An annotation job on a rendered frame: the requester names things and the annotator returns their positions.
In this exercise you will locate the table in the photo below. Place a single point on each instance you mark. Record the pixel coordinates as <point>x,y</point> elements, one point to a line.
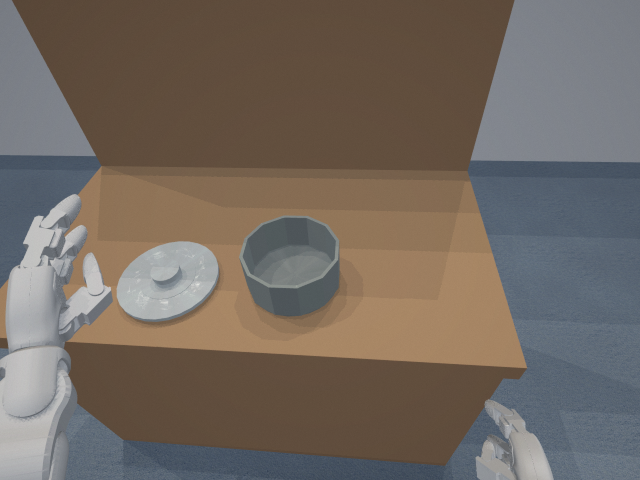
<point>210,117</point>

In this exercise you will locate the left robot forearm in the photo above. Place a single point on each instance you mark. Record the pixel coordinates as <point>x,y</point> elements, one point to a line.
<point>37,401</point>

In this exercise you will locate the robot left hand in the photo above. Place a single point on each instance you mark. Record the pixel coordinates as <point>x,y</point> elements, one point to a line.
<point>35,296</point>

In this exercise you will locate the knob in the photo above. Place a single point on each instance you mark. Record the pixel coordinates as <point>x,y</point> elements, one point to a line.
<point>165,272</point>

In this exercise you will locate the pot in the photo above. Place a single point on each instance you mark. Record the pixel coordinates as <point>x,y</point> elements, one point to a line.
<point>291,265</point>

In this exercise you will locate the robot right hand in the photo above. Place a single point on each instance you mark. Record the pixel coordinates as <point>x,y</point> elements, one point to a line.
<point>522,459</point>

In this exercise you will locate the lid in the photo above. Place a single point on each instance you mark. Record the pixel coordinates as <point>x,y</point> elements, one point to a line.
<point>143,299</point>

